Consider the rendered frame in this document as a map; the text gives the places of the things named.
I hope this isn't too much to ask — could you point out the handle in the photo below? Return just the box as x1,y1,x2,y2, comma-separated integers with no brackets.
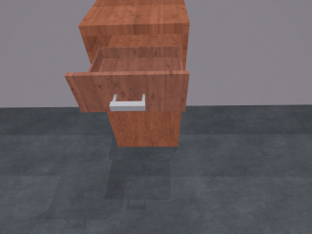
109,94,146,111

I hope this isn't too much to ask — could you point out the drawer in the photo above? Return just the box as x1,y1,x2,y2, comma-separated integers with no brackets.
64,46,190,112

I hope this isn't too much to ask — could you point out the cabinet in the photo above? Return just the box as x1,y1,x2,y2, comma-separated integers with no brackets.
78,0,190,147

